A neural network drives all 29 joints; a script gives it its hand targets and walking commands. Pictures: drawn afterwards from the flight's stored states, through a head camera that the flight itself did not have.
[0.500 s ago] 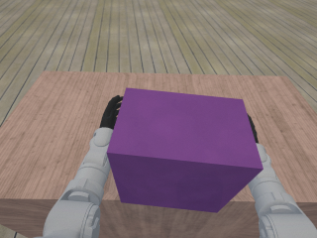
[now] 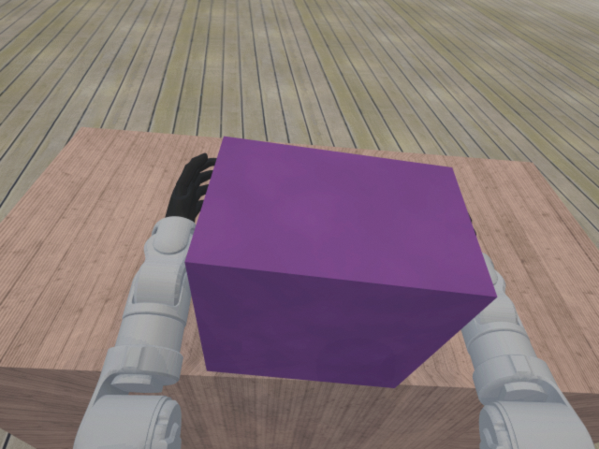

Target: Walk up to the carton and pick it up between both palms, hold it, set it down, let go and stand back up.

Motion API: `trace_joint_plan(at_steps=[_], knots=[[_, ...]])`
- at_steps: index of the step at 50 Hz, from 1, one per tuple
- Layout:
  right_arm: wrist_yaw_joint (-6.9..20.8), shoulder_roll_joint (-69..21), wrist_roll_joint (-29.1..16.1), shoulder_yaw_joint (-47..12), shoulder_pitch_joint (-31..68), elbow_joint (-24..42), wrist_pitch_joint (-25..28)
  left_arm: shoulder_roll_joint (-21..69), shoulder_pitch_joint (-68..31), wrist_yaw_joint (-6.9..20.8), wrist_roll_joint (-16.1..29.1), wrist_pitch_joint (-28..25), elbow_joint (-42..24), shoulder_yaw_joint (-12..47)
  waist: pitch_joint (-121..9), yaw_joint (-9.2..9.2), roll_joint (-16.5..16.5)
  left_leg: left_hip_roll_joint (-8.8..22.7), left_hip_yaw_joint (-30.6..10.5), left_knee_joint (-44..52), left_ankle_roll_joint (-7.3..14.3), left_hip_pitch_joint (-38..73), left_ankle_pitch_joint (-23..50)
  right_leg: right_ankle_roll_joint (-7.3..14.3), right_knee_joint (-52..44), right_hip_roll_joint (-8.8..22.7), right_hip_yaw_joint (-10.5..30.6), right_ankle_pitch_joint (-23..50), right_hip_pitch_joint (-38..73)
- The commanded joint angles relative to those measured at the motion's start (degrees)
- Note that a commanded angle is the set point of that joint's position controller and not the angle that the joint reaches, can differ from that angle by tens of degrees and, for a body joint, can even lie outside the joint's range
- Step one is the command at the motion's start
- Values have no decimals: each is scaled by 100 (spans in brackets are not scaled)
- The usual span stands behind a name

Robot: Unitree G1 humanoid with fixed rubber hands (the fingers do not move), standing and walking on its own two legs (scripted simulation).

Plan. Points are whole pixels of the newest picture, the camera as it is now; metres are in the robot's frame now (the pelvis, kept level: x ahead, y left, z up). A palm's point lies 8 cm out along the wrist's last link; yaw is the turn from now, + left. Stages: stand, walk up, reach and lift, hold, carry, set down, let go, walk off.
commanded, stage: reach and lift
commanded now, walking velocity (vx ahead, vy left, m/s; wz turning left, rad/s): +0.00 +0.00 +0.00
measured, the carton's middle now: (319, 277) +0.32 -0.02 +0.07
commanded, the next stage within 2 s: hold in 1.90 s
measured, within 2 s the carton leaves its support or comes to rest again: neither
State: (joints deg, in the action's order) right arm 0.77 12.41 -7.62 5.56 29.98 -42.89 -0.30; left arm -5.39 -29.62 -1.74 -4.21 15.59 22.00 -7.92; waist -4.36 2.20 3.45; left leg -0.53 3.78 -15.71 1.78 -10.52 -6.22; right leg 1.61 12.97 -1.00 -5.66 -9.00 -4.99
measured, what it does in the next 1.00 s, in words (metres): stands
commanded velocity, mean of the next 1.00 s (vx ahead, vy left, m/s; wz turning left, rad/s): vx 0.00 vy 0.00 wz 0.00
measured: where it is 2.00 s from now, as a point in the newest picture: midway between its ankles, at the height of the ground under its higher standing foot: outside the picture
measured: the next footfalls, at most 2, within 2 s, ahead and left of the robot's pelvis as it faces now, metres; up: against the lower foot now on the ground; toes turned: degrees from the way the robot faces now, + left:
none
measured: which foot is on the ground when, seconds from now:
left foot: down 0.00-1.00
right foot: down 0.00-1.00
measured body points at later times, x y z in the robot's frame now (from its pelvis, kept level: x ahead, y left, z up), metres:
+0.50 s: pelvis -0.01 +0.00 +0.00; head -0.05 +0.03 +0.45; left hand +0.36 +0.19 +0.21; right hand +0.37 -0.19 +0.18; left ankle +0.02 +0.09 -0.75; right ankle -0.02 -0.10 -0.75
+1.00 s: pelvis -0.01 +0.00 +0.00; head -0.06 +0.03 +0.45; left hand +0.37 +0.18 +0.24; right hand +0.37 -0.20 +0.21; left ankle +0.02 +0.09 -0.75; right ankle -0.02 -0.10 -0.75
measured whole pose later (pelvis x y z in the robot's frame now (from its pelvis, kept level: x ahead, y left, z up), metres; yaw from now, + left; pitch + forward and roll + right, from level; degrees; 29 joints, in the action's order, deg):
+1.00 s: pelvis -0.01 +0.00 +0.00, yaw -2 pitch -3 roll +0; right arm -1.6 13.9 -14.4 3.6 41.6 -33.3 -24.7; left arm -6.3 -37.8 3.6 -7.0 43.4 6.3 -17.4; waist -5.7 2.4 3.0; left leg -0.1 6.0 -15.5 2.2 -6.3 -6.4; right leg 1.6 14.4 -1.3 -3.3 -9.2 -2.4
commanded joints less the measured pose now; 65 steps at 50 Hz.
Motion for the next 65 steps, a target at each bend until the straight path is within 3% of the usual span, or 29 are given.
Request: trace_joint_plan(at_steps=[1,5,10,12,13,15,17,21,24,26,27,31,34,35,39,40,42,45,48,51,55,56,59,65], knots=[[418,-2374,-288,-1538,3595,2132,54,2853,-2238,583,23,567,-1170,2076,-1627,48,-332,73,-446,-147,-363,1758,1446,-287,-44,-104,269,1437,-61],[403,-2499,-496,-1799,4031,2922,-136,2779,-2354,640,159,835,-1659,2103,-2044,-77,-177,21,-402,-209,-268,1724,1581,-368,72,-122,288,1768,148],[381,-2477,-749,-2020,3892,2963,-609,2503,-2193,703,59,1260,-1807,1885,-1755,-151,-203,-35,-346,-163,-182,1546,1270,-372,107,-107,352,1784,197],[370,-2591,-725,-2051,3973,3098,-770,2445,-2203,798,36,1429,-1781,1744,-1647,-213,-48,-61,-293,-76,-76,1377,1082,-412,67,-66,424,1828,289],[354,-2566,-762,-2034,3865,2963,-878,2403,-2298,835,40,1508,-1915,1740,-1608,-122,-39,-49,-311,-41,-73,1382,1090,-427,87,-56,424,1932,389],[339,-2581,-741,-2018,3864,2913,-1058,2395,-2419,946,49,1645,-1962,1639,-1450,-118,-26,-55,-275,16,-68,1363,935,-442,29,-39,429,1824,335],[315,-2565,-772,-1890,4004,2948,-1174,2393,-2646,989,154,1762,-2116,1694,-1576,37,-173,-59,-251,19,-125,1467,800,-408,27,-49,429,1572,244],[332,-2633,-687,-1677,4505,3180,-1242,2513,-3106,931,409,1867,-2334,2048,-1847,155,-439,-12,-314,-49,-265,1633,742,-266,-33,-77,354,1089,-94],[320,-2355,-584,-1448,4088,2443,-1532,2281,-2915,973,164,2150,-1954,1753,-1162,276,-474,30,-269,95,-266,1567,461,-249,-141,-42,367,789,-193],[297,-2462,-670,-1520,4207,2581,-1602,2409,-2929,1069,191,2282,-2048,1752,-1331,317,-455,4,-272,69,-263,1529,653,-289,-71,-33,377,1042,66],[291,-2382,-621,-1405,4310,2396,-1683,2356,-3029,1125,154,2329,-1895,1634,-1227,300,-375,-2,-252,145,-234,1450,477,-279,-101,-20,388,920,27],[288,-2506,-836,-1708,4661,2879,-1739,2358,-3037,1167,139,2426,-2044,1567,-1594,173,-386,-29,-247,60,-257,1522,782,-296,-28,-65,348,1212,289],[348,-2587,-833,-1661,4907,2896,-1794,2301,-3294,1120,158,2441,-1977,1474,-1622,89,-370,-6,-232,82,-204,1414,603,-253,-39,-62,344,975,84],[365,-2700,-948,-1849,4978,3205,-1747,2294,-3260,1082,223,2428,-2176,1547,-1920,34,-246,-8,-228,-21,-172,1536,844,-286,27,-81,354,1229,139],[349,-2681,-1084,-2001,5080,3265,-1877,2249,-3319,1011,268,2492,-2177,1491,-1967,-97,-123,-9,-217,-68,-109,1552,960,-291,64,-106,406,1458,169],[330,-2670,-1088,-1949,5066,3084,-1950,2203,-3285,1034,226,2554,-1991,1449,-1726,-31,-207,-34,-198,-22,-94,1448,719,-303,14,-83,409,1275,139],[354,-2660,-1145,-1969,5169,3191,-1988,2245,-3365,1035,267,2620,-2129,1523,-1737,-89,-267,12,-207,26,-111,1409,690,-245,12,-95,434,1141,89],[364,-2541,-1075,-1842,5128,2803,-2142,2207,-3424,1075,218,2728,-1877,1338,-1424,-68,-166,30,-177,146,-82,1328,391,-218,-80,-94,453,794,-38],[353,-2533,-1078,-1720,5082,2504,-2229,2164,-3535,1146,183,2817,-1828,1274,-1275,82,-198,33,-160,149,-80,1303,342,-232,-122,-65,495,787,34],[272,-2617,-1216,-1830,5087,2756,-2226,2315,-3477,1244,297,2853,-2049,1427,-1733,206,-306,-10,-208,-45,-171,1559,904,-251,-11,-87,508,1474,271],[259,-2584,-1279,-1820,5035,2853,-2204,2417,-3758,1154,437,2770,-2614,1779,-2028,367,-675,29,-284,-208,-369,1837,1404,-188,34,-156,444,1603,190],[273,-2537,-1246,-1675,4969,2776,-2215,2422,-3727,1133,436,2791,-2506,1779,-1838,399,-773,36,-300,-203,-410,1856,1256,-149,-5,-155,417,1340,78],[288,-2424,-1186,-1699,5066,2868,-2215,2391,-3539,1105,431,2853,-2371,1753,-1656,343,-661,51,-310,-149,-398,1695,1170,-135,-35,-148,421,1240,63],[285,-2594,-1216,-1805,5350,2696,-2324,2151,-3565,1228,142,2926,-1889,1281,-1332,76,-275,4,-208,43,-149,1224,528,-231,-43,-66,519,1019,126]])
